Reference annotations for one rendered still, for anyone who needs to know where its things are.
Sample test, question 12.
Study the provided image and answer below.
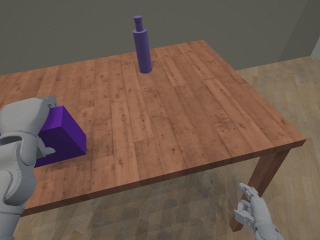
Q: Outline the left robot forearm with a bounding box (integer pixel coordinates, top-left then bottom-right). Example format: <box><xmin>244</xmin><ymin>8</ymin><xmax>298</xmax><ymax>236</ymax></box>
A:
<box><xmin>0</xmin><ymin>131</ymin><xmax>39</xmax><ymax>240</ymax></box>

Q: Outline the left robot hand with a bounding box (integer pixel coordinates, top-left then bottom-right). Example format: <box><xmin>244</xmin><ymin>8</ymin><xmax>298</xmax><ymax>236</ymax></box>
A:
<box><xmin>0</xmin><ymin>95</ymin><xmax>59</xmax><ymax>159</ymax></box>

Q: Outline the right robot hand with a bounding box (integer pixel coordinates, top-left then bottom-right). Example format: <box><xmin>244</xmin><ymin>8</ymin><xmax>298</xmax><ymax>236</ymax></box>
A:
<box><xmin>234</xmin><ymin>183</ymin><xmax>273</xmax><ymax>229</ymax></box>

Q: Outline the right robot forearm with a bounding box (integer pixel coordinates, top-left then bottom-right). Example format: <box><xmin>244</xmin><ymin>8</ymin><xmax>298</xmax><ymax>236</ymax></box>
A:
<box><xmin>253</xmin><ymin>221</ymin><xmax>285</xmax><ymax>240</ymax></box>

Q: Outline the table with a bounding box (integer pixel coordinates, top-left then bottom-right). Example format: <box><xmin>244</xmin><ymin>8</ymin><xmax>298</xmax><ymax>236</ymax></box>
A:
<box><xmin>0</xmin><ymin>40</ymin><xmax>307</xmax><ymax>232</ymax></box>

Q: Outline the sponge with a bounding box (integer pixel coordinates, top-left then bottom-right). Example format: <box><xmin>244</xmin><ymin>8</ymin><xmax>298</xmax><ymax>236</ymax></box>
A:
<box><xmin>0</xmin><ymin>105</ymin><xmax>87</xmax><ymax>168</ymax></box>

